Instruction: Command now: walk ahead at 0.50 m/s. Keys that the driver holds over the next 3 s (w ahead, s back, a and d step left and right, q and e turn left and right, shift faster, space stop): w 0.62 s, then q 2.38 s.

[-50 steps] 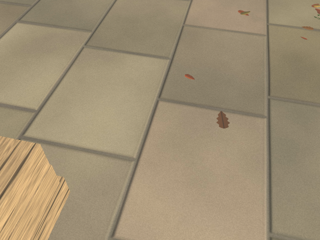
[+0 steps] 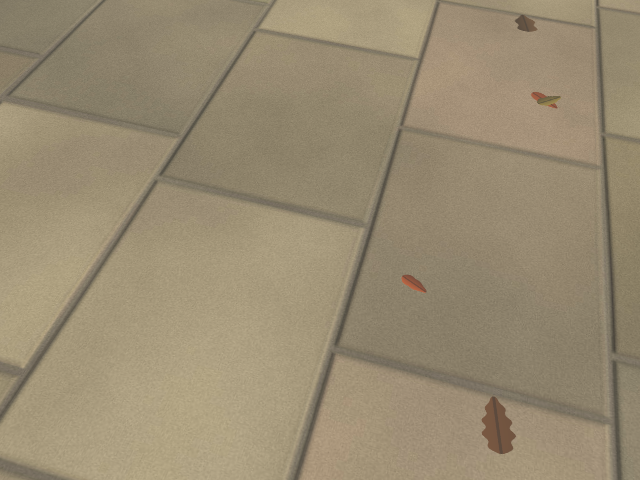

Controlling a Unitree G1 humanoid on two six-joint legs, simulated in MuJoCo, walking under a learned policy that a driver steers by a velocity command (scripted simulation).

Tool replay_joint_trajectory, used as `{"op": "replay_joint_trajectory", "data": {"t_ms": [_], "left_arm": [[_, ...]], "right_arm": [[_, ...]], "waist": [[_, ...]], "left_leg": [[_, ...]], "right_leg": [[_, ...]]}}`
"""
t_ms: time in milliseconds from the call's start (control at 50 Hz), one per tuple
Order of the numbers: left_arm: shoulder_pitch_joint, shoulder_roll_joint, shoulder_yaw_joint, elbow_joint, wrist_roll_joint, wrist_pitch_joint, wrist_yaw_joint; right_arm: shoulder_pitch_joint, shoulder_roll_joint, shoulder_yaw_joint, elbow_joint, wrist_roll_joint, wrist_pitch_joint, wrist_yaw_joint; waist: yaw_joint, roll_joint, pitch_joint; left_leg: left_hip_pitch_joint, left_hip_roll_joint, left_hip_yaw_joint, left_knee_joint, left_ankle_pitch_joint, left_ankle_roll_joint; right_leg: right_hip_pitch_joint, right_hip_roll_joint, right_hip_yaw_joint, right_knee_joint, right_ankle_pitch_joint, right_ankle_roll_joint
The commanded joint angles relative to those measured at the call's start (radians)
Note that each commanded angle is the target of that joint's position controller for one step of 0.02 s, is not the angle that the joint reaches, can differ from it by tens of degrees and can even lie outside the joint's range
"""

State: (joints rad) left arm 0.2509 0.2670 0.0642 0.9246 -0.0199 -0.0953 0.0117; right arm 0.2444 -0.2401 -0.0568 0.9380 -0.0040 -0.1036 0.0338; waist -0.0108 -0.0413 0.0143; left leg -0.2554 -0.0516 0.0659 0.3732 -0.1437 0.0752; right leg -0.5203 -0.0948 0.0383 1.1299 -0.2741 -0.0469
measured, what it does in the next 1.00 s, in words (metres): walks ahead: right foot, then left foot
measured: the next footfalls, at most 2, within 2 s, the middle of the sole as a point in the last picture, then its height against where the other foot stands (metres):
right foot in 0.38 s outside the picture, level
left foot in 0.90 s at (294, 418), level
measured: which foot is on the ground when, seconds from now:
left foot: down 0.00-0.38, up 0.40-0.88, down 0.90-1.00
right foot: up 0.00-0.36, down 0.38-0.90, up 0.92-1.00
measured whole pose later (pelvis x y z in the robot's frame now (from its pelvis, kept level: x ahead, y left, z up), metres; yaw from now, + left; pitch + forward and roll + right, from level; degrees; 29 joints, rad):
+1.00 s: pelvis +0.49 -0.04 -0.02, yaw +9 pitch +3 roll -1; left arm 0.16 0.27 0.06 0.90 0.00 -0.05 0.03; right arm 0.10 -0.27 -0.07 0.81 0.00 -0.04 0.03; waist 0.00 -0.01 0.05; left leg -0.48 -0.05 0.00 0.52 -0.09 0.08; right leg -0.38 0.03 -0.01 1.15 -0.56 0.02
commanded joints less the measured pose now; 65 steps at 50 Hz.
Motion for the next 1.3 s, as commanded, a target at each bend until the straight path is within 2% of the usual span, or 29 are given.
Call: {"op": "replay_joint_trajectory", "data": {"t_ms": [20,160,260,340,380,400,420,440,460,480,520,560,620,680,740,820,880,900,920,940,960,980,1000,1020,1040,1080,1140,1220,1300], "left_arm": [[0.042,0.048,0.022,-0.044,0.005,0.012,0.007],[-0.187,0.016,0.010,-0.107,0.007,0.010,-0.006],[-0.326,0.018,-0.002,-0.157,-0.005,-0.001,-0.032],[-0.263,0.068,0.014,-0.160,-0.008,-0.013,-0.050],[0.021,0.146,0.056,-0.073,-0.002,-0.011,-0.041],[0.186,0.227,0.076,-0.042,0.016,-0.007,-0.031],[0.204,0.247,0.072,-0.032,0.017,-0.008,-0.042],[0.162,0.153,0.047,-0.042,0.007,-0.012,-0.042],[0.075,0.117,0.034,-0.060,0.005,-0.015,-0.040],[-0.004,0.101,0.027,-0.074,0.011,-0.015,-0.042],[-0.059,0.059,0.014,-0.074,0.028,-0.021,-0.049],[-0.038,0.065,0.016,-0.056,0.024,-0.026,-0.048],[0.010,0.103,0.024,-0.031,0.023,-0.024,-0.029],[0.010,0.104,0.020,-0.020,0.034,-0.012,-0.010],[0.036,0.111,0.018,0.003,0.036,-0.005,0.002],[0.020,0.135,0.027,0.014,0.018,0.023,0.020],[-0.036,0.157,0.039,-0.009,-0.003,0.048,0.043],[-0.016,0.151,0.037,-0.017,0.001,0.053,0.046],[-0.001,0.122,0.022,-0.052,0.036,0.047,0.043],[0.112,0.018,-0.011,-0.063,0.055,0.034,0.024],[0.080,0.090,0.002,-0.055,0.031,0.028,0.009],[-0.005,0.112,0.010,-0.078,0.002,0.033,0.007],[-0.040,0.113,0.014,-0.077,0.006,0.045,0.020],[-0.066,0.131,0.024,-0.085,0.021,0.059,0.033],[-0.069,0.132,0.029,-0.098,0.025,0.073,0.039],[-0.049,0.100,0.026,-0.103,0.028,0.081,0.048],[-0.068,0.092,0.023,-0.115,0.029,0.084,0.057],[-0.123,0.094,0.023,-0.142,0.028,0.085,0.054],[-0.133,0.101,0.023,-0.155,0.016,0.065,0.040]], "right_arm": [[0.001,-0.128,-0.025,-0.032,-0.002,-0.014,-0.012],[0.118,-0.148,-0.030,0.008,0.011,0.006,-0.047],[0.191,-0.156,-0.037,0.043,0.019,0.021,-0.050],[0.144,-0.178,-0.046,0.041,0.025,0.033,-0.053],[0.111,-0.154,-0.035,0.028,0.021,0.041,-0.051],[0.153,-0.104,-0.016,0.005,0.003,0.039,-0.050],[0.253,0.008,0.016,0.014,0.008,0.013,-0.040],[0.178,-0.109,-0.011,0.013,0.032,-0.008,-0.034],[0.089,-0.145,-0.020,-0.015,0.047,-0.020,-0.033],[0.043,-0.136,-0.021,-0.021,0.041,-0.021,-0.041],[0.053,-0.109,-0.031,-0.015,0.027,0.003,-0.047],[0.072,-0.073,-0.030,-0.010,0.027,0.024,-0.048],[-0.029,-0.082,-0.034,-0.044,0.014,0.035,-0.051],[-0.081,-0.056,-0.026,-0.056,0.010,0.034,-0.041],[-0.162,-0.033,-0.012,-0.078,0.012,0.037,-0.028],[-0.225,-0.076,-0.018,-0.132,0.010,0.045,-0.007],[-0.101,-0.127,-0.042,-0.129,0.003,0.041,0.013],[-0.011,-0.178,-0.065,-0.108,0.001,0.038,0.010],[0.072,-0.267,-0.087,-0.112,-0.010,0.045,-0.010],[0.050,-0.308,-0.082,-0.134,-0.018,0.046,-0.013],[0.046,-0.229,-0.066,-0.155,-0.006,0.054,-0.011],[-0.036,-0.197,-0.059,-0.183,0.000,0.059,-0.016],[-0.093,-0.173,-0.053,-0.197,0.012,0.069,-0.023],[-0.126,-0.155,-0.047,-0.209,0.016,0.079,-0.029],[-0.134,-0.158,-0.048,-0.214,0.005,0.085,-0.034],[-0.129,-0.175,-0.055,-0.226,-0.009,0.089,-0.043],[-0.105,-0.201,-0.065,-0.239,0.002,0.094,-0.059],[-0.105,-0.202,-0.066,-0.258,0.010,0.108,-0.072],[-0.096,-0.202,-0.068,-0.275,0.007,0.124,-0.077]], "waist": [[0.034,0.111,-0.023],[-0.031,0.105,0.031],[-0.069,0.103,0.083],[0.000,0.138,0.030],[0.134,0.115,-0.146],[0.156,-0.051,-0.298],[0.094,-0.283,-0.401],[0.114,-0.172,-0.325],[0.099,-0.112,-0.194],[0.065,-0.018,-0.130],[0.007,-0.023,-0.072],[-0.010,-0.032,-0.053],[0.002,-0.012,-0.004],[0.004,-0.019,0.009],[0.037,-0.023,-0.003],[0.044,-0.041,-0.003],[-0.030,-0.044,-0.066],[-0.061,0.017,-0.122],[-0.070,0.178,-0.232],[0.016,0.337,-0.367],[-0.030,0.200,-0.428],[-0.028,0.144,-0.305],[-0.008,0.047,-0.214],[0.004,0.045,-0.153],[0.025,0.087,-0.131],[0.036,0.145,-0.133],[0.021,0.149,-0.167],[-0.001,0.169,-0.150],[-0.012,0.195,-0.140]], "left_leg": [[0.086,0.277,-0.254,-0.236,0.172,0.163],[0.139,0.234,-0.135,-0.253,0.196,0.115],[0.274,0.293,-0.139,-0.220,0.180,0.119],[0.348,0.322,-0.133,-0.096,0.438,0.086],[0.229,0.228,-0.061,0.238,0.610,0.036],[-0.050,0.139,-0.011,0.597,0.277,-0.007],[-0.359,-0.020,-0.109,0.858,-0.422,-0.041],[-0.463,0.046,-0.201,0.964,-0.418,-0.022],[-0.502,0.098,-0.168,0.958,-0.323,-0.007],[-0.456,0.148,-0.145,0.905,-0.228,-0.007],[-0.351,0.199,-0.146,0.819,-0.141,-0.010],[-0.323,0.209,-0.134,0.761,-0.117,-0.021],[-0.424,0.217,-0.127,0.624,0.006,-0.050],[-0.390,0.184,-0.100,0.440,0.149,-0.065],[-0.285,0.135,-0.059,0.298,0.267,-0.057],[-0.319,0.107,-0.056,0.229,0.162,-0.031],[-0.186,0.046,-0.010,0.135,0.073,0.014],[-0.038,0.026,-0.027,0.055,0.248,0.042],[0.222,0.217,-0.287,0.098,0.689,0.123],[0.499,0.446,-0.657,0.104,0.928,0.347],[0.453,0.406,-0.642,0.052,0.657,0.332],[0.336,0.352,-0.534,0.014,0.484,0.286],[0.207,0.304,-0.465,-0.025,0.313,0.228],[0.081,0.275,-0.435,-0.056,0.202,0.201],[-0.010,0.243,-0.420,-0.081,0.140,0.190],[-0.058,0.206,-0.394,-0.092,0.145,0.185],[-0.025,0.203,-0.421,-0.083,0.093,0.175],[-0.033,0.179,-0.476,-0.089,-0.116,0.142],[-0.006,0.175,-0.539,-0.069,-0.101,0.131]], "right_leg": [[-0.122,-0.069,0.031,-0.063,0.094,0.019],[-0.178,-0.031,-0.023,-0.422,0.381,0.039],[-0.200,-0.003,-0.036,-0.561,0.334,0.019],[-0.042,0.044,-0.062,-0.623,0.202,-0.038],[0.382,0.080,-0.087,-0.631,0.227,-0.092],[0.721,-0.147,0.211,-0.633,0.189,-0.176],[0.932,-0.314,0.662,-0.788,0.039,-0.301],[0.874,-0.278,0.633,-0.823,-0.035,-0.253],[0.733,-0.247,0.474,-0.836,0.032,-0.209],[0.584,-0.208,0.365,-0.864,0.122,-0.186],[0.407,-0.151,0.237,-0.927,0.220,-0.171],[0.353,-0.132,0.178,-0.972,0.260,-0.186],[0.364,-0.130,0.126,-1.009,0.315,-0.192],[0.361,-0.089,-0.023,-0.974,0.601,-0.149],[0.357,-0.072,-0.115,-0.948,0.662,-0.119],[0.496,-0.133,-0.122,-0.846,0.707,-0.111],[0.537,-0.130,-0.130,-0.619,0.831,-0.067],[0.496,-0.066,-0.165,-0.435,0.750,-0.019],[0.265,0.015,-0.189,-0.120,0.361,0.045],[-0.055,0.197,-0.081,0.186,-0.456,0.091],[-0.093,0.140,0.067,0.259,-0.411,0.073],[-0.149,0.111,0.053,0.243,-0.323,0.066],[-0.149,0.073,0.041,0.173,-0.248,0.071],[-0.115,0.052,0.040,0.093,-0.203,0.076],[-0.055,0.052,0.037,0.045,-0.168,0.077],[-0.015,0.074,0.026,-0.046,-0.128,0.086],[-0.027,0.086,0.041,-0.158,-0.082,0.105],[-0.010,0.100,0.064,-0.283,-0.033,0.120],[0.056,0.122,0.069,-0.414,-0.054,0.111]]}}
